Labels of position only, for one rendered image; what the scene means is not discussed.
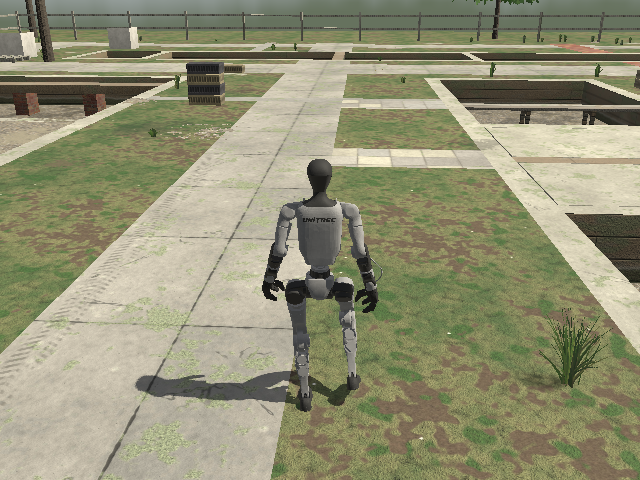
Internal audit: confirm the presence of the right robot forearm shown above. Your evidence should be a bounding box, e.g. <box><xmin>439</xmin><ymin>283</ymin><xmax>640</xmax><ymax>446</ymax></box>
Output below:
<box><xmin>356</xmin><ymin>243</ymin><xmax>377</xmax><ymax>291</ymax></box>

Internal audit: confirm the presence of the left robot forearm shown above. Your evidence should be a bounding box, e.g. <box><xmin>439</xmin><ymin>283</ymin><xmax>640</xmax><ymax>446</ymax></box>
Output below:
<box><xmin>264</xmin><ymin>242</ymin><xmax>283</xmax><ymax>283</ymax></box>

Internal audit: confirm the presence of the left robot upper arm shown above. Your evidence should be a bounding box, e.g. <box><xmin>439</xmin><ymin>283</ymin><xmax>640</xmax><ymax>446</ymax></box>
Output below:
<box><xmin>272</xmin><ymin>202</ymin><xmax>299</xmax><ymax>257</ymax></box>

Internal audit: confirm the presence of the robot right hand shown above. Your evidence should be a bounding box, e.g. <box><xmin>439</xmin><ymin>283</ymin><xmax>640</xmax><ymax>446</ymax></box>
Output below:
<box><xmin>355</xmin><ymin>287</ymin><xmax>379</xmax><ymax>313</ymax></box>

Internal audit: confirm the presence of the right robot upper arm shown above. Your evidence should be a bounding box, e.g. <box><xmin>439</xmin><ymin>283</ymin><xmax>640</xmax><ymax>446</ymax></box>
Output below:
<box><xmin>340</xmin><ymin>202</ymin><xmax>367</xmax><ymax>259</ymax></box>

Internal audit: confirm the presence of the humanoid robot head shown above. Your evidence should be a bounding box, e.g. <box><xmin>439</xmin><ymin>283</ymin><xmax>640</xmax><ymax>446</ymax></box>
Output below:
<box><xmin>302</xmin><ymin>159</ymin><xmax>337</xmax><ymax>207</ymax></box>

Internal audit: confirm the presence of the robot left hand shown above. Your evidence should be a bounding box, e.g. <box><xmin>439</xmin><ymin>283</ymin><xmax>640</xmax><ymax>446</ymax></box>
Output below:
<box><xmin>262</xmin><ymin>280</ymin><xmax>285</xmax><ymax>301</ymax></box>

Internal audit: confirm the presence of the robot left shin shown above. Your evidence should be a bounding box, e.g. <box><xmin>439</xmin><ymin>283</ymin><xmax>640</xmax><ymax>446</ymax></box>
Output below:
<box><xmin>293</xmin><ymin>335</ymin><xmax>309</xmax><ymax>398</ymax></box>

